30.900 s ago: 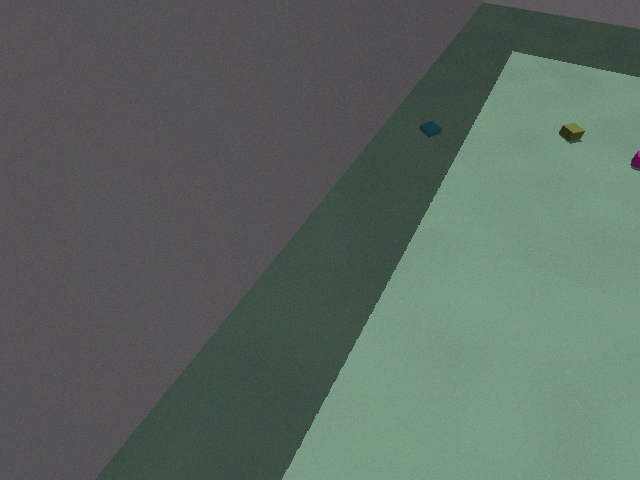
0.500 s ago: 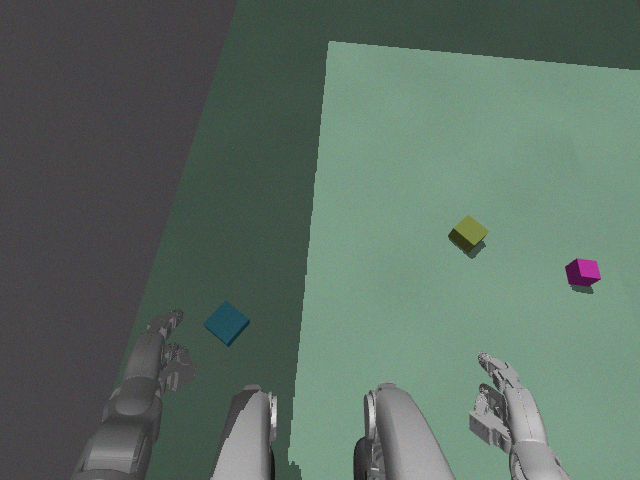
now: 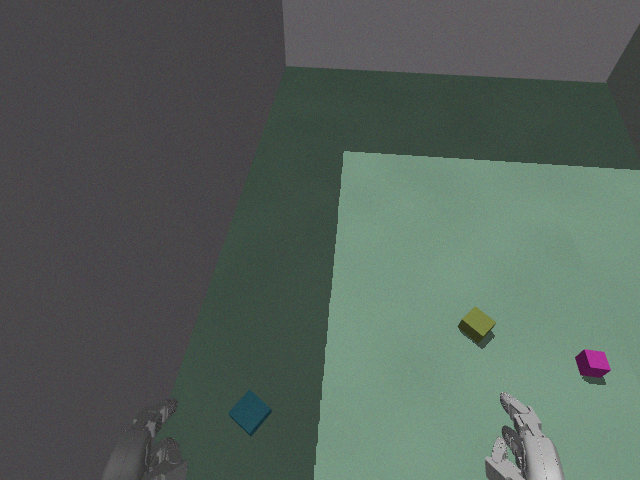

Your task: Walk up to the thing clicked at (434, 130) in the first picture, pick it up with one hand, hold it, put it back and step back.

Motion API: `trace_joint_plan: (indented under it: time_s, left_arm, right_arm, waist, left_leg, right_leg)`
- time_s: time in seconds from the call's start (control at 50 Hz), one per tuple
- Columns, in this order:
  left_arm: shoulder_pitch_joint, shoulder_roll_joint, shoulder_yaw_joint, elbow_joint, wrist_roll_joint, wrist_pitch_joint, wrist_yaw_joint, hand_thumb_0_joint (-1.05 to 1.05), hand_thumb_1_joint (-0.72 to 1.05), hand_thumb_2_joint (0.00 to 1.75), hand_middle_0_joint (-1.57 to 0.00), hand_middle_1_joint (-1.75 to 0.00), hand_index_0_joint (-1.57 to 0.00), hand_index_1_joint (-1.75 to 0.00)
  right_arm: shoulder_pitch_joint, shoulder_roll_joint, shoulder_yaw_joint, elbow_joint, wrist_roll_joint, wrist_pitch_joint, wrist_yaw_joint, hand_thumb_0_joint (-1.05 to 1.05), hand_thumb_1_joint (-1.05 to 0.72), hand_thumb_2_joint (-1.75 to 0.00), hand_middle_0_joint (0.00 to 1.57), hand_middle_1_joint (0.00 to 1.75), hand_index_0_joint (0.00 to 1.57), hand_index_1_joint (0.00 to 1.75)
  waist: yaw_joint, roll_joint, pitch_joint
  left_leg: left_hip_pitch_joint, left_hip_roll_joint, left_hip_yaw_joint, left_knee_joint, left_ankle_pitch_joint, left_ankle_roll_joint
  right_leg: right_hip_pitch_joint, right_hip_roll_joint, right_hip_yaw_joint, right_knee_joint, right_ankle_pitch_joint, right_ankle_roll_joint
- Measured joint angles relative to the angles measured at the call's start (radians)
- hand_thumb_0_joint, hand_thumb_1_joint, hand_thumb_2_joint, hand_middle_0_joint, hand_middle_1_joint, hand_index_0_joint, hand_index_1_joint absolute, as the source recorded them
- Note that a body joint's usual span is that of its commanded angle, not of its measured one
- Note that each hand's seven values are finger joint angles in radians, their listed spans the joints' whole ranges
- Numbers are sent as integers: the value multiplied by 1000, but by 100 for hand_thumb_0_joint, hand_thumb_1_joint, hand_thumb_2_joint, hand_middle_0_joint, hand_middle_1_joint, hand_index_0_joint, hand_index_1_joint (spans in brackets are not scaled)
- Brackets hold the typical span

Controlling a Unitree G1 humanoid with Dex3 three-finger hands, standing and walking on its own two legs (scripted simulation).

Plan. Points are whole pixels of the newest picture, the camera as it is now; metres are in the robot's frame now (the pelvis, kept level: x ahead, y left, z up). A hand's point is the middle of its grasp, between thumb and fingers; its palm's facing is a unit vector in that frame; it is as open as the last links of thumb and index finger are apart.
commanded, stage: home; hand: left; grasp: from above
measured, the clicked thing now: (250, 412) +0.43 +0.21 -0.70
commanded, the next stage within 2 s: stand in 1.94 s
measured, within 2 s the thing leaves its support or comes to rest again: neither
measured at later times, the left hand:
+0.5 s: hand (186, 475) +0.16 +0.17 -0.05, palm faces +0.05 -0.98 -0.20, open 7.4 cm
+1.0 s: hand (187, 475) +0.16 +0.17 -0.05, palm faces +0.05 -0.98 -0.19, open 7.4 cm
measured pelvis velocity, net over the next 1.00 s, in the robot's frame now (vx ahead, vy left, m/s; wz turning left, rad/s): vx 0.00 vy -0.01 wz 0.00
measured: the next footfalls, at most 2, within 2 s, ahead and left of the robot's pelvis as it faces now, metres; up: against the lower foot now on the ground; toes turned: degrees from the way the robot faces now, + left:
none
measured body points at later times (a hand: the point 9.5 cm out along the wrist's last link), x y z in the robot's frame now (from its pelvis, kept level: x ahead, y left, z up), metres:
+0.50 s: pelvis +0.00 -0.01 +0.00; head +0.01 +0.00 +0.45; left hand +0.15 +0.23 -0.03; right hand +0.15 -0.25 -0.06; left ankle +0.00 +0.11 -0.68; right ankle +0.00 -0.14 -0.68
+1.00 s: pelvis +0.00 -0.01 +0.00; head +0.01 +0.00 +0.45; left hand +0.15 +0.22 -0.03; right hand +0.16 -0.25 -0.06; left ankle +0.00 +0.11 -0.68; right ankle +0.00 -0.14 -0.68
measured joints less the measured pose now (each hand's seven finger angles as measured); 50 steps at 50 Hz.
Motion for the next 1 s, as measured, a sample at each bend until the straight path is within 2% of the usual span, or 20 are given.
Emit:
trace_joint_plan:
  time_s: [0.26, 1.0]
  left_arm:
    - [-21, -1, -3, 13, 12, 1, -29, 1, 90, 90, -20, -30, -20, -29]
    - [-19, 4, -5, 12, 11, -1, -27, 1, 90, 90, -20, -30, -20, -29]
  right_arm:
    - [-36, -1, 5, -2, -15, -35, 12, 1, -90, -90, 20, 30, 21, 30]
    - [-23, -5, -3, 22, -13, -41, 5, 1, -90, -90, 20, 30, 21, 30]
  waist:
    - [19, -18, 39]
    - [16, -12, 33]
  left_leg:
    - [15, -5, -6, -2, 7, -2]
    - [17, 0, -4, 5, 0, -8]
  right_leg:
    - [15, -4, -5, 3, 1, -2]
    - [12, 1, -2, 17, -8, -7]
